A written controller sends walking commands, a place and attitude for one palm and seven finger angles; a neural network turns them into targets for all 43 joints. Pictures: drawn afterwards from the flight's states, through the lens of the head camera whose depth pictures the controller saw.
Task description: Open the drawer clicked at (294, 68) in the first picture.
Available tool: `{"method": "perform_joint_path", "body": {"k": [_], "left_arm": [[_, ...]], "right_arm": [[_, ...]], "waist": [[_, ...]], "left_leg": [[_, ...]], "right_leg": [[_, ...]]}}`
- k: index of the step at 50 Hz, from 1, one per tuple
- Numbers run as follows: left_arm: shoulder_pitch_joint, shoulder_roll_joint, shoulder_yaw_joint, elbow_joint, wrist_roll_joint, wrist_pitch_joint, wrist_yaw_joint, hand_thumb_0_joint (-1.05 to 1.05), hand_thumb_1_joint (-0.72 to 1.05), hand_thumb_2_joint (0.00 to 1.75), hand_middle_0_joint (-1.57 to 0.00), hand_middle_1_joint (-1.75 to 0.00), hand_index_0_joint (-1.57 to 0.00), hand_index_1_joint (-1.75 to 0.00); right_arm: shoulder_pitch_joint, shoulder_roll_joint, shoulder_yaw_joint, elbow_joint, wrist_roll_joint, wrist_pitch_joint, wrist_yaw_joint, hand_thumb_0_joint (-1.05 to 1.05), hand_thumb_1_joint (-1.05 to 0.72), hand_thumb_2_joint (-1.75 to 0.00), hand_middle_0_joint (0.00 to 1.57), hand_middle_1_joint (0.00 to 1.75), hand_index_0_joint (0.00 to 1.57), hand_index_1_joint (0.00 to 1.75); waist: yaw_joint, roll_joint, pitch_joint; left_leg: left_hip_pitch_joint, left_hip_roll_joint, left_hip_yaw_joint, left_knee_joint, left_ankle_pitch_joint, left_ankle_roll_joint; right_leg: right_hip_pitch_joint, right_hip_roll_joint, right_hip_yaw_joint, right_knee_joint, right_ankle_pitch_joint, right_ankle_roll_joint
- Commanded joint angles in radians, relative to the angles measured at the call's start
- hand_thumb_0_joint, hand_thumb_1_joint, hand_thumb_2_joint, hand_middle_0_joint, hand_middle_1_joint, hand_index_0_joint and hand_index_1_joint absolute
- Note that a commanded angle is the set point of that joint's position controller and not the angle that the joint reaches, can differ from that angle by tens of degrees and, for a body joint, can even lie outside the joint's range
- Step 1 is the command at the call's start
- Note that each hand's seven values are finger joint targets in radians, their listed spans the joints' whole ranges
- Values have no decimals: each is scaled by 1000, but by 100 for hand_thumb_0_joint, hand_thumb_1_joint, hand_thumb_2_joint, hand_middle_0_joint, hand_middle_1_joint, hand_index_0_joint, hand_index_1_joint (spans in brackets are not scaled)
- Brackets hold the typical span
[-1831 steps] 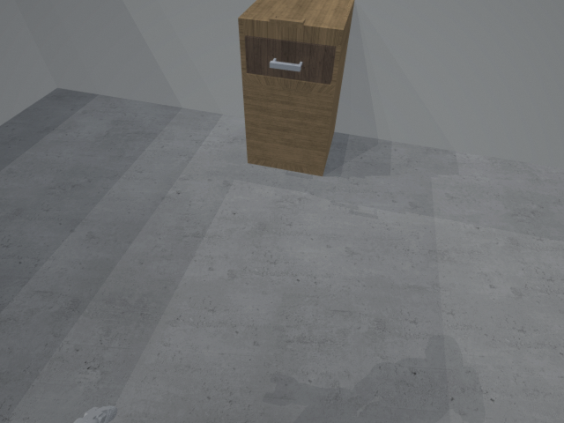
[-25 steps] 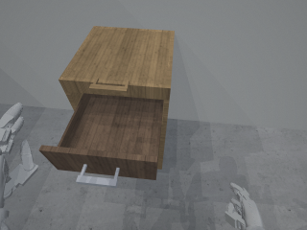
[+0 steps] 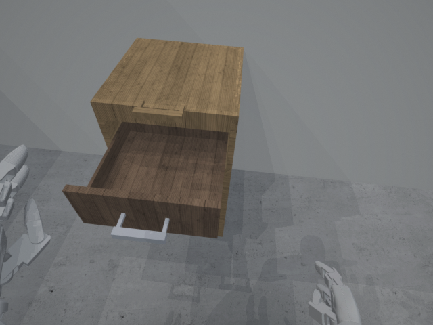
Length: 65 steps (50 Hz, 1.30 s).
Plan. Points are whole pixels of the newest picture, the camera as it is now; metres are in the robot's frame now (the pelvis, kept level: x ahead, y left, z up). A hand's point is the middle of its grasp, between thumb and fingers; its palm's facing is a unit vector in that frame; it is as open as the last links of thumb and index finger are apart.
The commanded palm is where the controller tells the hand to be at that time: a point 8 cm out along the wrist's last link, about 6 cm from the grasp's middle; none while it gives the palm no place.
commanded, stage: step back with the hand held close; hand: left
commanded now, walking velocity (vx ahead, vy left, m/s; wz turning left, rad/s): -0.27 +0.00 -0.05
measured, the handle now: (142, 227) +0.37 +0.21 -0.14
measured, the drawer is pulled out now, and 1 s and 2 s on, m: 0.27 0.27 0.27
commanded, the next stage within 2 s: stop stepping back and stand still in 0.54 s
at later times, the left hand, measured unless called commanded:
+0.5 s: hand (31, 319) +0.10 +0.20 +0.17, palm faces +0.32 -0.85 -0.42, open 7.4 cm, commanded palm +0.04 +0.25 +0.19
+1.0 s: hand out of the picture +0.01 +0.20 +0.16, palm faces +0.36 -0.83 -0.43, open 7.4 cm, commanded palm -0.06 +0.24 +0.19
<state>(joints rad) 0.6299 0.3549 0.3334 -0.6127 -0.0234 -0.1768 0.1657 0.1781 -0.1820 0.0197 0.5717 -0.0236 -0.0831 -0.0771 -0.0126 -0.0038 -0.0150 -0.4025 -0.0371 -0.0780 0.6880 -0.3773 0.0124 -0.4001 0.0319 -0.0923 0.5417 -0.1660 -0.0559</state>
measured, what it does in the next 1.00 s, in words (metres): walks backwards: right foot, then left foot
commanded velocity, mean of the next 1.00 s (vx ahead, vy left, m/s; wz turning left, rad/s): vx -0.16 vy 0.02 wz -0.04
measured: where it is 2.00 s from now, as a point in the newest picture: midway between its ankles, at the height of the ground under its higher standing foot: outside the picture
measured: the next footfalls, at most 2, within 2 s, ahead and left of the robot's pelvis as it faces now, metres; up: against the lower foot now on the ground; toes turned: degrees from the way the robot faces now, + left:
right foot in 0.26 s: +0.02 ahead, -0.12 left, +0.00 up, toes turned +0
left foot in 0.56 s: -0.06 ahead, +0.12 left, +0.00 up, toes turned +3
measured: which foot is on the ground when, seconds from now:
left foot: down 0.00-0.32, up 0.34-0.54, down 0.56-0.76, up 0.78-0.98, down 1.00-1.00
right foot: down 0.00-0.10, up 0.12-0.24, down 0.26-0.56, up 0.58-0.72, down 0.74-1.00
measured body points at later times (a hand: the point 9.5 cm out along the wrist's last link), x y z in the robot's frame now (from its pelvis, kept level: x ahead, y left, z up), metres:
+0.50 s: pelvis -0.09 -0.03 +0.01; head -0.08 -0.01 +0.46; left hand +0.08 +0.24 +0.19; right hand +0.09 -0.27 -0.06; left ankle -0.10 +0.11 -0.68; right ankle -0.02 -0.12 -0.73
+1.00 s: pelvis -0.17 -0.04 +0.01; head -0.17 -0.02 +0.46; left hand -0.01 +0.24 +0.19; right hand -0.03 -0.29 -0.07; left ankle -0.20 +0.06 -0.73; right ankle -0.13 -0.13 -0.73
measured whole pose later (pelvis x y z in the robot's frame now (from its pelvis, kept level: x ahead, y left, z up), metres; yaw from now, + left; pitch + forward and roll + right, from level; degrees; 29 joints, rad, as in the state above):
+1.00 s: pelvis -0.17 -0.04 +0.01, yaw +3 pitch +2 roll -1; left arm 0.66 0.38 0.34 -0.59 -0.02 -0.19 0.15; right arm 0.26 -0.21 0.01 0.64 0.00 -0.10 -0.06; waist -0.05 -0.04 -0.03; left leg -0.24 0.01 0.04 0.50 -0.35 0.03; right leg -0.33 0.02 -0.09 0.47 -0.19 -0.05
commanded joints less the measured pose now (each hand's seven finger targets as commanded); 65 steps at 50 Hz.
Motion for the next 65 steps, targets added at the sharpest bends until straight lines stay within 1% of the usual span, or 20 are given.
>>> {"method": "perform_joint_path", "body": {"k": [1, 5, 7, 13, 14, 17, 18, 21, 25, 28, 29, 32, 36, 38, 40, 47, 51, 53, 59, 65], "left_arm": [[-27, 178, 115, -262, 7, -65, 40, 0, 90, 90, -20, -30, -20, -30], [-19, 182, 132, -273, 14, -84, 48, 0, 90, 90, -20, -30, -20, -30], [0, 178, 151, -245, 3, -94, 42, 0, 90, 90, -20, -30, -20, -30], [-31, 195, 141, -235, -28, -101, -5, 0, 90, 90, -20, -30, -20, -30], [-31, 203, 150, -208, -20, -104, -9, 0, 90, 90, -20, -30, -20, -30], [-29, 192, 119, -169, -35, -90, -8, 0, 90, 90, -20, -30, -20, -30], [-21, 209, 133, -166, -34, -88, -6, 0, 90, 90, -20, -30, -20, -30], [15, 200, 162, -146, -20, -101, -10, 0, 90, 90, -20, -30, -20, -30], [-28, 184, 131, -203, -14, -102, -8, 0, 90, 90, -20, -30, -20, -30], [-50, 205, 142, -285, -6, -129, -5, 0, 90, 90, -20, -30, -20, -30], [-6, 207, 154, -263, -15, -122, -4, 0, 90, 90, -20, -30, -20, -30], [14, 215, 193, -332, -34, -119, -9, 0, 90, 90, -20, -30, -20, -30], [40, 179, 160, -317, -25, -99, -8, 0, 90, 90, -20, -30, -20, -30], [-22, 224, 177, -252, -17, -90, -4, 0, 90, 90, -20, -30, -20, -30], [-40, 193, 145, -181, -23, -71, -4, 0, 90, 90, -20, -30, -20, -30], [29, 164, 116, -149, 8, -78, 9, 0, 90, 90, -20, -30, -20, -30], [8, 213, 134, -293, 11, -109, 8, 0, 90, 90, -20, -30, -20, -30], [30, 220, 152, -319, 16, -104, 11, 0, 90, 90, -20, -30, -20, -30], [34, 182, 147, -198, -9, -92, 10, 0, 90, 90, -20, -30, -20, -30], [-31, 175, 128, -124, -13, -92, 3, 0, 90, 90, -20, -30, -20, -30]], "right_arm": [[-53, -153, -62, -118, -14, -23, -31, 0, -90, -90, 20, 30, 20, 30], [-102, -138, -54, -123, -24, -65, -43, 0, -90, -90, 20, 30, 20, 30], [-76, -133, -63, -119, -16, -90, -34, 0, -90, -90, 20, 30, 20, 30], [-86, -167, -67, -88, 25, -120, 5, 0, -90, -90, 20, 30, 20, 30], [-92, -165, -66, -80, 23, -118, 6, 0, -90, -90, 20, 30, 20, 30], [-82, -159, -100, -78, 54, -102, 23, 0, -90, -90, 20, 30, 20, 30], [-107, -148, -98, -72, 40, -88, 27, 0, -90, -90, 20, 30, 20, 30], [-137, -84, -52, -103, 25, -63, 15, 0, -90, -90, 20, 30, 20, 30], [-113, -106, -37, -90, 21, -39, -10, 0, -90, -90, 20, 30, 20, 30], [-84, -148, -87, -101, 13, -60, -2, 0, -90, -90, 20, 30, 20, 30], [-78, -137, -100, -98, 19, -71, 5, 0, -90, -90, 20, 30, 20, 30], [-92, -127, -98, -94, 10, -98, 17, 0, -90, -90, 20, 30, 20, 30], [-74, -140, -76, -91, 43, -109, 37, 0, -90, -90, 20, 30, 20, 30], [-77, -127, -64, -102, 50, -97, 32, 0, -90, -90, 20, 30, 20, 30], [-60, -130, -80, -85, 55, -81, 24, 0, -90, -90, 20, 30, 20, 30], [-75, -108, -33, -93, 27, -66, -2, 0, -90, -90, 20, 30, 20, 30], [-63, -164, -59, -130, 20, -96, 2, 0, -90, -90, 20, 30, 20, 30], [-70, -130, -47, -113, 23, -104, 5, 0, -90, -90, 20, 30, 20, 30], [-52, -153, -61, -90, 38, -115, 5, 0, -90, -90, 20, 30, 20, 30], [-43, -140, -59, -82, 39, -81, 14, 0, -90, -90, 20, 30, 20, 30]], "waist": [[-23, -113, -98], [-8, 250, -39], [-2, 247, -59], [12, 106, -105], [7, 66, -82], [20, -181, -99], [21, -144, -103], [3, -156, -95], [-23, -64, -55], [-5, 228, -127], [-8, 186, -164], [-3, 252, -132], [8, 163, -113], [-12, -133, -39], [-8, -208, -33], [-18, -90, -17], [5, 183, -51], [3, 247, -38], [-15, 32, -10], [-30, -90, 28]], "left_leg": [[132, 38, -1, 11, -51, 13], [-160, 293, -272, -412, 126, 91], [-319, 331, -237, -464, -72, 120], [3, 242, -142, -231, 312, 74], [-45, 215, -99, -202, 242, 58], [-28, 13, 44, 295, -67, -21], [-55, 24, 23, 441, -86, -26], [-44, 54, 45, 294, -89, -34], [67, 34, 118, -320, 47, -16], [82, 347, -135, -346, 447, 101], [129, 390, -126, -327, 560, 115], [32, 381, -80, -311, 551, 132], [72, 260, 22, -169, 288, 50], [-51, 100, 104, 23, -86, -3], [-9, 50, 58, 289, -63, -13], [170, 42, 129, -248, -11, 24], [125, 260, -130, -437, 76, 107], [36, 250, -106, -472, -50, 89], [11, 164, 2, -323, 62, 49], [51, 86, 60, -187, -26, 31]], "right_leg": [[-44, -302, 284, -290, -289, -78], [135, -19, 86, 137, -231, 44], [256, -5, 131, 332, -348, 43], [216, -51, 115, -98, 6, 53], [228, -96, 157, -112, 100, 35], [15, -419, 525, -368, -296, -131], [21, -436, 496, -363, -241, -155], [61, -310, 296, -251, 99, -113], [128, -183, 200, -156, 109, -8], [101, -52, 117, 141, -87, 72], [54, -21, 106, 215, -222, 74], [45, -22, 130, 339, -325, 68], [205, -55, 77, -74, -76, 84], [184, -221, 319, -262, -85, 17], [51, -352, 484, -395, -403, -65], [43, -217, 226, -318, -381, -13], [174, -59, 102, 7, -122, 58], [200, -59, 72, 36, -170, 57], [280, -88, 147, -90, -3, 34], [157, -186, 324, -277, -241, -3]]}}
